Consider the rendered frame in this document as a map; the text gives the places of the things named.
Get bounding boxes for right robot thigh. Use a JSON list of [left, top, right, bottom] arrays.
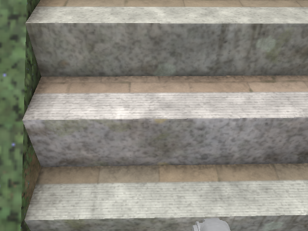
[[192, 218, 231, 231]]

